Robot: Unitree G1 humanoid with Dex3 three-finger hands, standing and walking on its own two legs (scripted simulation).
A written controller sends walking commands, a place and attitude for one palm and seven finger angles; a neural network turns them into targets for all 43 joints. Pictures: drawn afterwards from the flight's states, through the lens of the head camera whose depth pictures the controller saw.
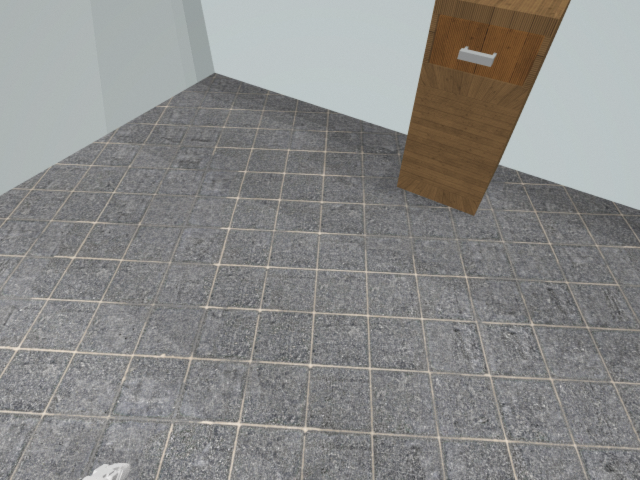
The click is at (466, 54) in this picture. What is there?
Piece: drawer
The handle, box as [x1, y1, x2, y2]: [457, 46, 496, 66]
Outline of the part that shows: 459,51 457,58 488,66 491,65 496,54 493,53 492,55 468,50 467,46 461,48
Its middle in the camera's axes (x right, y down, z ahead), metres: +0.53 -0.62 +1.30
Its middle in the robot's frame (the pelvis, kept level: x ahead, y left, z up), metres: +1.41 -0.46 -0.07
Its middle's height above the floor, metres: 0.70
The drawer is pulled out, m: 0.00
